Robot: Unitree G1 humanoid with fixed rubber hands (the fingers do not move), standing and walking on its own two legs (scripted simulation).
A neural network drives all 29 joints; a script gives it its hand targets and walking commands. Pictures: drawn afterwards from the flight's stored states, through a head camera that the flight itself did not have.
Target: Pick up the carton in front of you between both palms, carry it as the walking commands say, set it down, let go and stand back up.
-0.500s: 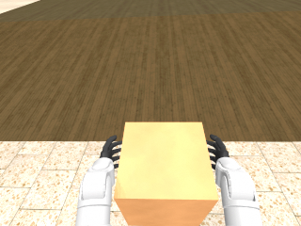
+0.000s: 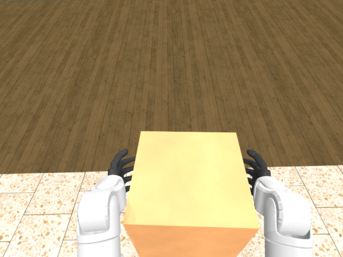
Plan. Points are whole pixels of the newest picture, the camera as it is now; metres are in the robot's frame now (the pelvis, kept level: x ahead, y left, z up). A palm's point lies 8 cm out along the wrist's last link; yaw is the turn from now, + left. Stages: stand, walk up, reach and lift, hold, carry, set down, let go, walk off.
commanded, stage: carry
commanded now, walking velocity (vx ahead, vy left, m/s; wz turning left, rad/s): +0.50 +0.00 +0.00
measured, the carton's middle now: (186, 200) +0.26 +0.00 +0.02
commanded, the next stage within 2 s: none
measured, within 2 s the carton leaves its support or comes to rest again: neither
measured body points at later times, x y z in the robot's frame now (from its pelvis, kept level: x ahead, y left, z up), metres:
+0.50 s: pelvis +0.32 -0.05 +0.00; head +0.35 -0.06 +0.45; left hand +0.58 +0.12 +0.06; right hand +0.61 -0.18 +0.05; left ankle +0.37 +0.10 -0.69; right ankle +0.28 -0.12 -0.75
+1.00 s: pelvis +0.53 -0.02 -0.02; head +0.54 -0.02 +0.43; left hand +0.87 +0.13 +0.14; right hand +0.87 -0.17 +0.13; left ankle +0.56 +0.06 -0.75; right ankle +0.45 -0.13 -0.75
